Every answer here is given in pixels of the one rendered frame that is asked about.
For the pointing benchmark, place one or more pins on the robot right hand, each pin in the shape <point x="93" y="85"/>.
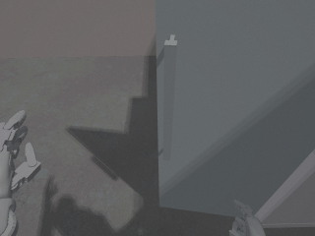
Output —
<point x="252" y="226"/>

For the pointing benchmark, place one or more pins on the fridge door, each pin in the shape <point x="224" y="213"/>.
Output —
<point x="244" y="100"/>

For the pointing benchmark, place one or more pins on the handle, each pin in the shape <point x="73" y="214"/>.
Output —
<point x="169" y="72"/>

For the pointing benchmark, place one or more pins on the left robot forearm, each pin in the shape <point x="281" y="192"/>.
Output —
<point x="9" y="224"/>

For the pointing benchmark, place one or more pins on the robot left hand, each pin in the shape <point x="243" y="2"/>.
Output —
<point x="11" y="136"/>

